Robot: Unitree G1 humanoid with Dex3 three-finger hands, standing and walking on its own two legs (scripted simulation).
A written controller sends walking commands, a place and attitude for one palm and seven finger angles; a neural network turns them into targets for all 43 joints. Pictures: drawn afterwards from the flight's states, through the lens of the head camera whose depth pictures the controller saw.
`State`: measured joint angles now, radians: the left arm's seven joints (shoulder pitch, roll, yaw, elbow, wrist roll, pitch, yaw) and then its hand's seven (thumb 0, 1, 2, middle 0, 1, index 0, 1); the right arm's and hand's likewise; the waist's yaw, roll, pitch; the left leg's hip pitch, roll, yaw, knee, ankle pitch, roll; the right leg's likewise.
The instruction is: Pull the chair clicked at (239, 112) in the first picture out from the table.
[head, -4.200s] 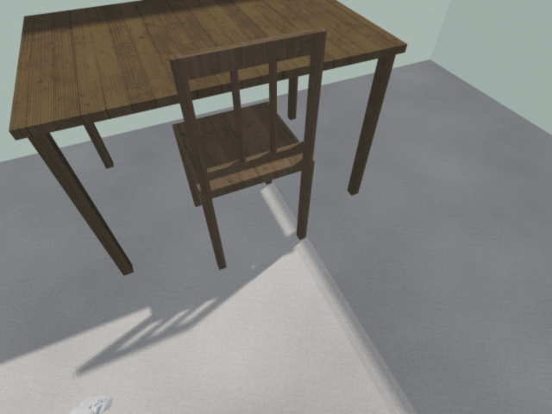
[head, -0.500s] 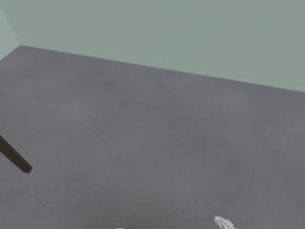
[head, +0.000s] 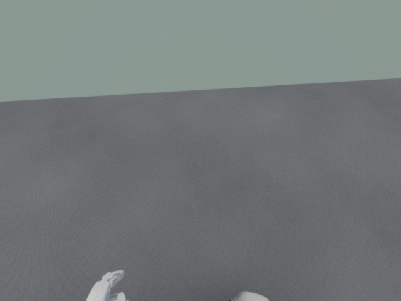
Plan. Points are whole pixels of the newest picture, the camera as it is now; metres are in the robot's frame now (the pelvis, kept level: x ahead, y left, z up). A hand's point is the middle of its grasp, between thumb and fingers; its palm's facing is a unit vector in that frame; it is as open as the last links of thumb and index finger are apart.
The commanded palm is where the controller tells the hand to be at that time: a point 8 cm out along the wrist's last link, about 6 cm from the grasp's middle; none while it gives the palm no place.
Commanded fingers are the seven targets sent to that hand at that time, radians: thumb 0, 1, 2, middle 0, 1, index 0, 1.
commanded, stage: turn to face it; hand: left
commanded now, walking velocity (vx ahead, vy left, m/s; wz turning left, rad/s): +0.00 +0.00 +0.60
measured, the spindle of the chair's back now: out of the picture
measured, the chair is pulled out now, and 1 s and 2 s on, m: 0.00 0.00 0.00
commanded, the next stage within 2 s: none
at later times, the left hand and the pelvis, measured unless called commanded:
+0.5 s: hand out of the picture +0.00 +0.28 -0.16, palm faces +0.33 -0.92 -0.22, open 7.4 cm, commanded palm none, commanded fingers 0.00 0.90 0.90 -0.20 -0.30 -0.20 -0.30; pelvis -0.01 +0.05 +0.02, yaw +16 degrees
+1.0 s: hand out of the picture -0.08 +0.20 -0.13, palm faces +0.58 -0.76 -0.29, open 7.4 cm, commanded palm none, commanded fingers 0.00 0.90 0.90 -0.20 -0.30 -0.20 -0.30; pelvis -0.02 -0.01 +0.02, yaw +34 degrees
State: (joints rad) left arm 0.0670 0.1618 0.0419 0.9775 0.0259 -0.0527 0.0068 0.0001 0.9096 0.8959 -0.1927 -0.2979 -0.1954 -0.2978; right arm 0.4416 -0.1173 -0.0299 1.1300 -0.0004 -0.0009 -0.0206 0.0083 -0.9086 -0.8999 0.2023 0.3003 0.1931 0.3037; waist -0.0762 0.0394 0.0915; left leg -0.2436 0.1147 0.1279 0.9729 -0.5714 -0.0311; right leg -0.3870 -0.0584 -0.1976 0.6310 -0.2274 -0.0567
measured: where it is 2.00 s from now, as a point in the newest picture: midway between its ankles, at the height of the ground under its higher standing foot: outside the picture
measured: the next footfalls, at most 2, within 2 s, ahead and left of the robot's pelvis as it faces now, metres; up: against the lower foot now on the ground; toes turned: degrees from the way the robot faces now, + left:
left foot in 0.30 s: +0.06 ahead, +0.14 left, +0.00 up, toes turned +20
right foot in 0.90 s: +0.07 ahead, -0.10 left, +0.00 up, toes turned +30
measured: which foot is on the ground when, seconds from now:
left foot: up 0.00-0.28, down 0.30-0.88, up 0.90-1.00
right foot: down 0.00-0.30, up 0.32-0.88, down 0.90-1.00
